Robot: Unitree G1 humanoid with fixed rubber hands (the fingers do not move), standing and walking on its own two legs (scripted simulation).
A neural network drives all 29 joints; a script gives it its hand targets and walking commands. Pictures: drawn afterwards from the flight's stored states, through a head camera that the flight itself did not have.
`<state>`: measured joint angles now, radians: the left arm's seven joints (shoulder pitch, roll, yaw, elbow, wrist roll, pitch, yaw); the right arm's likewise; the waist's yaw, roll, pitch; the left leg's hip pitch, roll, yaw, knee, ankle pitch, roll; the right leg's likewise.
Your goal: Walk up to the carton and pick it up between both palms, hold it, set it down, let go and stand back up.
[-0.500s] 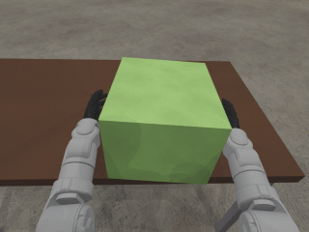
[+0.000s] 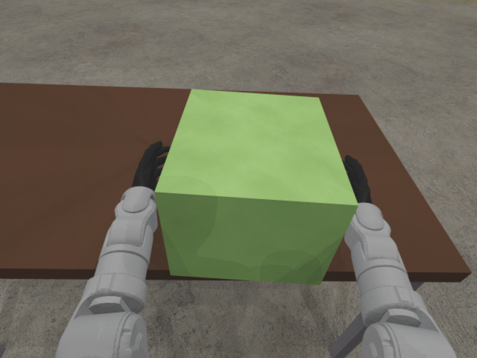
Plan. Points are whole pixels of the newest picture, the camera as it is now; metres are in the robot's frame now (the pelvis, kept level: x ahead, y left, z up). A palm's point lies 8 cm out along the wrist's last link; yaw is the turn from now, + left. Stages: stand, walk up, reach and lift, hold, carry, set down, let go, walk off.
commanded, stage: set down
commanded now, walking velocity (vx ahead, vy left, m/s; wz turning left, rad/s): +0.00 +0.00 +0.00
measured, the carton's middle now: (250, 179) +0.45 -0.05 +0.07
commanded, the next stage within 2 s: none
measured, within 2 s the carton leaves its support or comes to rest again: neither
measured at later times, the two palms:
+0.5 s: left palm (145, 192) +0.39 +0.14 +0.10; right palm (354, 207) +0.35 -0.22 +0.09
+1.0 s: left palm (145, 193) +0.40 +0.14 +0.09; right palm (354, 208) +0.35 -0.22 +0.09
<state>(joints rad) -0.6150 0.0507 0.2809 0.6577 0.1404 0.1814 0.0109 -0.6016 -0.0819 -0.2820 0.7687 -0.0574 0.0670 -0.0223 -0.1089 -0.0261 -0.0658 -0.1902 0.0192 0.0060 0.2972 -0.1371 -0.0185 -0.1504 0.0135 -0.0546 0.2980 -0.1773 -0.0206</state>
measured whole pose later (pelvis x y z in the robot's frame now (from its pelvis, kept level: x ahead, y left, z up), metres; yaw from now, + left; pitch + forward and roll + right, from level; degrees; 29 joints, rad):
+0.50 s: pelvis +0.00 +0.00 +0.00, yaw +0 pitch +2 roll +0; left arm -0.62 0.02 0.34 0.68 0.19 0.11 -0.02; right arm -0.59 -0.02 -0.41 0.76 -0.16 -0.05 0.03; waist -0.09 -0.03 -0.03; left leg -0.18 0.01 0.02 0.27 -0.12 -0.01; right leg -0.16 0.01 -0.05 0.30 -0.17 -0.02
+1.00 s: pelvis +0.00 +0.00 +0.00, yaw -1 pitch +0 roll +1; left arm -0.63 -0.01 0.42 0.68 0.25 0.09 -0.07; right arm -0.58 0.01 -0.48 0.72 -0.24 -0.08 0.06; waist -0.07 -0.02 0.01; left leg -0.14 0.01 0.03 0.26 -0.12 -0.01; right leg -0.13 0.01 -0.03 0.31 -0.18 -0.01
